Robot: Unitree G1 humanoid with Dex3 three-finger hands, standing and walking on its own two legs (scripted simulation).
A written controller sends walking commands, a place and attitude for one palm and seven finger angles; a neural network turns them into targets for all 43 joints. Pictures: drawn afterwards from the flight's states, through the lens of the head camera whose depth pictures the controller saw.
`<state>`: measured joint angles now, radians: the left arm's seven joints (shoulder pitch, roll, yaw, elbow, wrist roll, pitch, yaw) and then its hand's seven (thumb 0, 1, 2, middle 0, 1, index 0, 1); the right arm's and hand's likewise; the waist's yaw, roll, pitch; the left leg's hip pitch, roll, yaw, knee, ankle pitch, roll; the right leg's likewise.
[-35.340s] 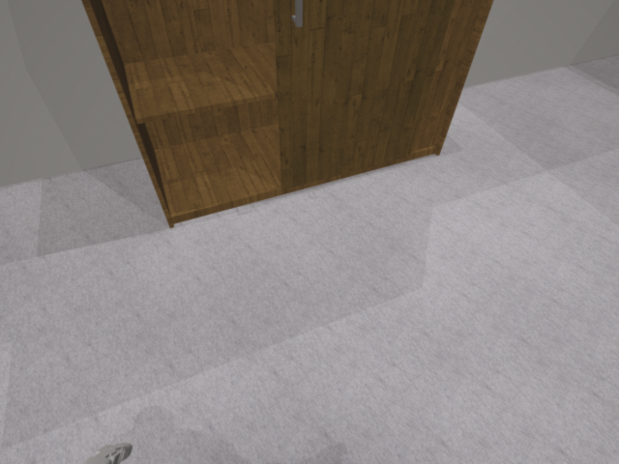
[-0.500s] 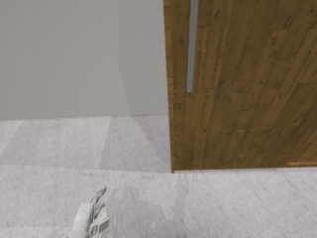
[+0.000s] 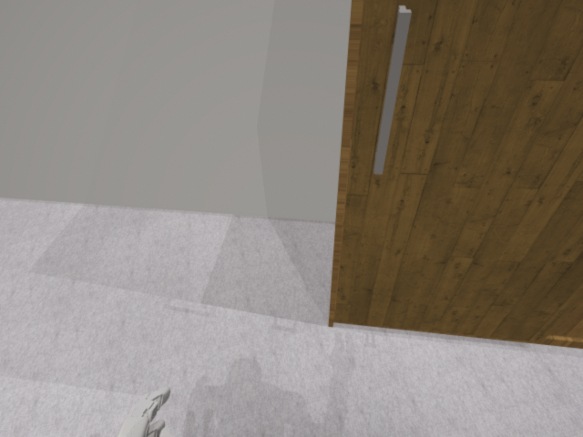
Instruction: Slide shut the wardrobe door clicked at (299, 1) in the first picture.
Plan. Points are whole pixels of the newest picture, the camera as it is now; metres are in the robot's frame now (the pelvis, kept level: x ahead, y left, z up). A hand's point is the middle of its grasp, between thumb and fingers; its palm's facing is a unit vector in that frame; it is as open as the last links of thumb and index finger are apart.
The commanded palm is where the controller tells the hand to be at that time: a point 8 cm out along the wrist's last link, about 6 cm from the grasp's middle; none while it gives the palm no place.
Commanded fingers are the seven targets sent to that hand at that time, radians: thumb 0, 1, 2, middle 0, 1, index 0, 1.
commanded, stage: stop stepping back and stand still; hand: right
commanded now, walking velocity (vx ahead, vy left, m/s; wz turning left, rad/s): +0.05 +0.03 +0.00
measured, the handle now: (388, 99) +0.67 -0.11 +0.17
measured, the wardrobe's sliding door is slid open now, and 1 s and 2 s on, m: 0.00 0.00 0.00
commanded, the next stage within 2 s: let the arm hang, fingers relaxed in 0.08 s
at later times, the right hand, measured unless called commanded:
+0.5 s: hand out of the picture +0.07 -0.18 -0.17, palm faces +0.12 +0.98 -0.16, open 6.8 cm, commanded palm none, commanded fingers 0.00 -0.90 -0.90 0.20 0.30 0.20 0.30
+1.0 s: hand out of the picture +0.00 -0.20 -0.17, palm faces +0.06 +0.98 -0.18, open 7.4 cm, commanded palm none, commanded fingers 0.00 -0.90 -0.90 0.20 0.30 0.20 0.30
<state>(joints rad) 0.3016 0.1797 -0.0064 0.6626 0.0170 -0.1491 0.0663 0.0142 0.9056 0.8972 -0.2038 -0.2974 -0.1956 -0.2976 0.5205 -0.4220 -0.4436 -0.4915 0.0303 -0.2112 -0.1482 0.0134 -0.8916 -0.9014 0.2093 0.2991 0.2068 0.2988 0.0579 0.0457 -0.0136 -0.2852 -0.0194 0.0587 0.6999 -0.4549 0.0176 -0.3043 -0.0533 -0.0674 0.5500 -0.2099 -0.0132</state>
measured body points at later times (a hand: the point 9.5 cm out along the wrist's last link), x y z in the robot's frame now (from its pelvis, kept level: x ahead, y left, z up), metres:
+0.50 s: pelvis +0.01 -0.01 +0.00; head +0.03 -0.02 +0.45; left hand +0.10 +0.23 -0.14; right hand +0.06 -0.23 -0.15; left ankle +0.02 +0.09 -0.73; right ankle +0.03 -0.12 -0.73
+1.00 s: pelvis +0.01 -0.03 +0.01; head +0.02 -0.03 +0.46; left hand +0.00 +0.18 -0.15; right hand +0.00 -0.25 -0.15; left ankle +0.02 +0.09 -0.73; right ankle +0.04 -0.12 -0.73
